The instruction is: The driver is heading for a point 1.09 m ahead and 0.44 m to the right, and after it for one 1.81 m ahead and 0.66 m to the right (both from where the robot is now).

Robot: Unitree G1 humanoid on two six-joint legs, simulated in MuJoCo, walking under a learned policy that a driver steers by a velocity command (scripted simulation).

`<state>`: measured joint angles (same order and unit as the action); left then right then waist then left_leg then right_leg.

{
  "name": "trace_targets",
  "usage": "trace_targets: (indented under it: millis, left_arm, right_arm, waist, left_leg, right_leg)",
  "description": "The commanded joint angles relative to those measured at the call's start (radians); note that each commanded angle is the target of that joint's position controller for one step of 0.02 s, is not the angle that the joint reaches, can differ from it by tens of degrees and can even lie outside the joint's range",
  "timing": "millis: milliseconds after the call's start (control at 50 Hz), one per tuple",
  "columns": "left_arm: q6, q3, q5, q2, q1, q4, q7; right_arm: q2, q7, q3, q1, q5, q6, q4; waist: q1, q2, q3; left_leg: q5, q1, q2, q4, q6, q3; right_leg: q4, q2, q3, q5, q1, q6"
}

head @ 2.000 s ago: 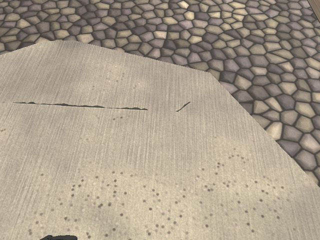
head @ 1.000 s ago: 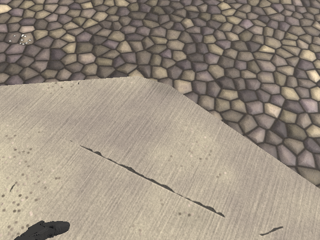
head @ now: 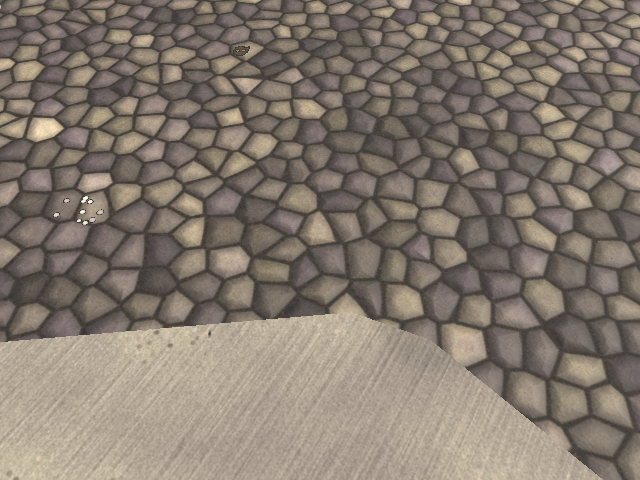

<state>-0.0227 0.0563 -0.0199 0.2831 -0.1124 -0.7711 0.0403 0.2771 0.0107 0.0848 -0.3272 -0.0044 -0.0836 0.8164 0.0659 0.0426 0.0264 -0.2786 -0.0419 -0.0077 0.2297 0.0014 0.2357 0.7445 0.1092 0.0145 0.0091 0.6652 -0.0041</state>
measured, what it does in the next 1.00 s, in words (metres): walks ahead, turning right: right foot, then left foot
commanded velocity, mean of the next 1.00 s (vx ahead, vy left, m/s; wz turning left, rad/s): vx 0.50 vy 0.00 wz -0.56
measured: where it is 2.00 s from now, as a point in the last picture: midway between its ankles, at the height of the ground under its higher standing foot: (494, 268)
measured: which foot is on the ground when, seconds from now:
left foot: down 0.00-0.14, up 0.16-0.60, down 0.62-1.00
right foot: up 0.00-0.10, down 0.12-0.62, up 0.64-1.00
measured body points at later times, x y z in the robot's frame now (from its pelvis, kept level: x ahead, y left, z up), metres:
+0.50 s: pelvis +0.28 -0.06 +0.01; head +0.31 -0.08 +0.45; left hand +0.41 +0.21 -0.10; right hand +0.43 -0.36 -0.08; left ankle +0.51 +0.06 -0.69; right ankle +0.20 -0.12 -0.74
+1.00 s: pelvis +0.54 -0.12 +0.00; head +0.57 -0.14 +0.45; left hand +0.86 -0.03 -0.08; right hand +0.39 -0.37 -0.12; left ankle +0.52 +0.02 -0.74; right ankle +0.59 -0.34 -0.69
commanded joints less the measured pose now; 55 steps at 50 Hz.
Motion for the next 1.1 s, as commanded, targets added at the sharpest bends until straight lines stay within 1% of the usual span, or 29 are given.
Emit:
trace_targets:
  millis: [20,80,100,120,140,160,180,200,220,240,260,340,420,500,560,600,620,640,660,680,700,720,740,820,920,1020,1060,1080,1100]
  left_arm:
    - [-0.008,0.005,0.001,0.050,0.097,0.097,0.018]
    - [-0.002,0.028,0.001,0.091,0.043,0.112,0.023]
    - [0.000,0.050,-0.004,0.123,-0.071,0.088,0.020]
    - [0.005,0.087,-0.007,0.188,-0.238,0.042,0.006]
    - [0.015,0.120,-0.012,0.303,-0.332,0.022,-0.017]
    - [-0.003,0.113,-0.007,0.344,-0.271,0.066,-0.010]
    - [-0.020,0.084,-0.004,0.249,-0.270,0.077,0.001]
    - [-0.033,0.073,-0.001,0.205,-0.248,0.070,0.000]
    - [-0.039,0.063,-0.003,0.175,-0.184,0.075,-0.001]
    - [-0.041,0.051,0.003,0.134,-0.128,0.088,-0.006]
    - [-0.041,0.045,0.015,0.122,-0.100,0.107,-0.012]
    - [-0.047,0.056,0.008,0.161,-0.133,0.103,-0.038]
    - [-0.035,0.059,-0.001,0.168,-0.183,0.089,-0.054]
    - [-0.024,0.062,-0.009,0.166,-0.244,0.068,-0.059]
    - [-0.015,0.065,-0.004,0.164,-0.238,0.070,-0.064]
    - [-0.013,0.049,0.001,0.117,-0.218,0.084,-0.060]
    - [-0.015,0.026,0.018,0.057,-0.231,0.103,-0.056]
    - [-0.026,0.010,-0.016,0.006,-0.374,0.136,-0.056]
    - [-0.026,0.027,-0.028,0.120,-0.361,0.107,-0.060]
    - [-0.021,0.043,-0.020,0.175,-0.248,0.117,-0.060]
    - [-0.016,0.044,-0.008,0.167,-0.194,0.128,-0.061]
    - [-0.016,0.047,0.002,0.155,-0.160,0.140,-0.058]
    - [-0.012,0.047,-0.003,0.136,-0.164,0.145,-0.050]
    - [0.005,0.034,-0.007,0.073,-0.136,0.175,-0.041]
    - [-0.006,0.020,-0.003,0.049,-0.036,0.202,-0.020]
    - [-0.022,0.004,-0.003,0.029,0.111,0.252,0.004]
    - [-0.024,0.013,0.001,0.052,0.117,0.264,0.010]
    - [-0.023,0.023,0.007,0.074,0.083,0.260,0.010]
    - [-0.021,0.042,0.011,0.106,-0.019,0.235,0.007]
  right_arm:
    - [0.177,0.007,0.046,0.034,0.019,0.001,-0.047]
    - [0.218,0.010,0.058,0.048,0.033,0.024,-0.042]
    - [0.224,0.011,0.058,0.066,0.039,0.034,-0.045]
    - [0.202,0.013,0.047,0.060,0.038,0.036,-0.048]
    - [0.117,0.015,0.019,0.027,0.001,0.027,-0.081]
    - [0.045,0.008,-0.011,-0.006,-0.004,-0.007,-0.122]
    - [0.138,-0.006,0.006,0.107,0.034,-0.038,-0.137]
    - [0.143,-0.011,0.005,0.157,0.053,-0.055,-0.153]
    - [0.133,-0.002,0.004,0.160,0.032,-0.062,-0.142]
    - [0.147,0.004,0.013,0.153,0.007,-0.058,-0.130]
    - [0.149,0.002,0.018,0.135,0.000,-0.046,-0.125]
    - [0.100,0.002,0.006,0.181,-0.012,-0.015,-0.144]
    - [0.063,-0.011,-0.014,0.325,-0.004,-0.020,-0.178]
    - [0.092,-0.031,-0.009,0.398,0.014,-0.036,-0.202]
    - [0.128,-0.038,0.006,0.351,0.016,-0.050,-0.195]
    - [0.167,-0.029,0.029,0.184,0.005,-0.060,-0.154]
    - [0.221,-0.020,0.042,0.037,-0.011,-0.060,-0.141]
    - [0.298,-0.026,0.059,-0.036,-0.021,-0.047,-0.105]
    - [0.199,-0.031,0.039,-0.010,0.005,-0.043,-0.117]
    - [0.135,-0.026,0.021,0.035,0.008,-0.036,-0.128]
    - [0.119,-0.024,0.012,0.083,-0.002,-0.029,-0.131]
    - [0.097,-0.022,0.004,0.110,-0.006,-0.024,-0.122]
    - [0.086,-0.018,-0.001,0.121,-0.012,-0.026,-0.116]
    - [0.114,-0.015,0.010,0.107,0.000,-0.038,-0.081]
    - [0.152,-0.011,0.017,0.095,0.002,-0.026,-0.052]
    - [0.191,-0.017,0.022,-0.001,0.026,-0.004,0.007]
    - [0.211,-0.016,0.026,-0.009,0.037,0.009,0.024]
    - [0.227,-0.013,0.029,-0.005,0.041,0.014,0.029]
    - [0.236,-0.009,0.028,0.006,0.043,0.021,0.035]
  waist:
    - [-0.010,-0.081,0.079]
    - [-0.064,-0.117,0.010]
    - [-0.134,-0.114,-0.053]
    - [-0.213,-0.086,-0.144]
    - [-0.206,0.114,-0.209]
    - [-0.121,0.229,-0.354]
    - [-0.187,0.081,-0.329]
    - [-0.174,0.057,-0.208]
    - [-0.125,-0.024,-0.129]
    - [-0.090,-0.014,-0.096]
    - [-0.064,0.006,-0.085]
    - [-0.061,-0.011,-0.052]
    - [-0.118,0.031,-0.019]
    - [-0.145,0.045,-0.011]
    - [-0.109,0.081,-0.020]
    - [-0.020,0.075,-0.108]
    - [0.034,-0.042,-0.254]
    - [-0.037,-0.393,-0.351]
    - [-0.013,-0.288,-0.283]
    - [0.015,-0.190,-0.160]
    - [0.000,-0.125,-0.095]
    - [-0.014,-0.120,-0.044]
    - [-0.035,-0.144,-0.030]
    - [-0.046,-0.135,-0.008]
    - [-0.017,-0.103,0.009]
    - [0.023,-0.090,0.062]
    - [-0.003,-0.110,0.055]
    - [-0.035,-0.132,0.021]
    - [-0.105,-0.140,-0.046]
  left_leg:
    - [0.356,0.015,0.310,-0.066,-0.148,-0.062]
    - [0.775,-0.046,0.310,0.121,-0.115,-0.022]
    - [0.900,-0.023,0.285,0.288,-0.093,0.004]
    - [0.844,0.091,0.239,0.524,-0.054,0.025]
    - [0.308,0.419,0.152,0.882,0.011,0.029]
    - [-0.328,0.721,-0.047,1.151,0.050,-0.199]
    - [-0.282,0.830,0.007,1.185,0.024,-0.336]
    - [-0.200,0.866,0.047,1.135,-0.004,-0.322]
    - [-0.125,0.820,0.093,1.040,-0.012,-0.322]
    - [-0.076,0.746,0.122,0.956,-0.009,-0.326]
    - [-0.043,0.686,0.133,0.923,-0.003,-0.330]
    - [0.077,0.660,0.109,0.726,0.053,-0.296]
    - [0.329,0.592,0.049,0.419,0.072,-0.287]
    - [0.355,0.542,0.018,0.290,0.058,-0.310]
    - [0.238,0.482,0.014,0.251,0.020,-0.321]
    - [0.222,0.227,0.038,0.206,-0.036,-0.315]
    - [0.146,-0.031,0.208,0.222,-0.095,-0.482]
    - [-0.086,-0.312,0.422,0.111,-0.264,-0.972]
    - [-0.313,-0.272,0.428,0.063,-0.252,-1.042]
    - [-0.277,-0.156,0.380,0.053,-0.205,-0.864]
    - [-0.135,-0.040,0.336,0.043,-0.178,-0.727]
    - [-0.019,0.046,0.298,0.024,-0.172,-0.632]
    - [0.054,0.100,0.271,0.002,-0.160,-0.553]
    - [0.203,0.140,0.268,-0.068,-0.189,-0.397]
    - [0.346,0.112,0.243,-0.082,-0.174,-0.218]
    - [0.397,0.031,0.274,-0.073,-0.168,-0.164]
    - [0.576,-0.030,0.297,-0.014,-0.157,-0.153]
    - [0.753,-0.049,0.298,0.053,-0.147,-0.139]
    - [0.899,-0.038,0.281,0.185,-0.126,-0.107]
  right_leg:
    - [-0.071,0.002,-0.027,0.030,0.010,-0.036]
    - [-0.085,-0.082,-0.112,0.178,-0.126,-0.093]
    - [-0.115,-0.133,-0.143,0.185,-0.277,-0.122]
    - [-0.162,-0.178,-0.131,0.138,-0.537,-0.160]
    - [-0.211,0.020,0.223,0.147,-0.820,-0.255]
    - [-0.403,0.210,0.798,0.361,-1.021,-0.434]
    - [-0.483,0.217,0.778,0.398,-1.010,-0.385]
    - [-0.477,0.186,0.636,0.354,-0.903,-0.348]
    - [-0.469,0.140,0.522,0.254,-0.756,-0.310]
    - [-0.475,0.105,0.434,0.144,-0.643,-0.288]
    - [-0.495,0.083,0.398,0.082,-0.572,-0.285]
    - [-0.528,0.040,0.289,-0.082,-0.462,-0.287]
    - [-0.516,-0.022,0.232,0.030,-0.414,-0.225]
    - [-0.453,0.011,0.315,0.112,-0.468,-0.208]
    - [-0.362,0.040,0.398,0.092,-0.534,-0.185]
    - [-0.187,-0.030,0.366,0.020,-0.494,-0.137]
    - [0.094,-0.098,0.278,0.167,-0.372,-0.099]
    - [0.413,-0.228,0.159,0.595,-0.011,-0.034]
    - [0.541,-0.138,0.185,0.561,0.113,-0.020]
    - [0.564,-0.104,0.164,0.465,0.136,-0.016]
    - [0.546,-0.070,0.134,0.393,0.102,-0.010]
    - [0.498,-0.045,0.133,0.346,0.083,-0.007]
    - [0.466,-0.020,0.129,0.316,0.038,-0.008]
    - [0.362,0.007,0.095,0.255,0.054,0.008]
    - [0.106,0.001,0.051,0.025,0.036,0.011]
    - [-0.109,-0.044,-0.015,0.023,-0.019,-0.029]
    - [-0.157,-0.073,-0.040,0.108,-0.061,-0.061]
    - [-0.173,-0.102,-0.063,0.148,-0.135,-0.081]
    - [-0.213,-0.136,-0.085,0.134,-0.291,-0.107]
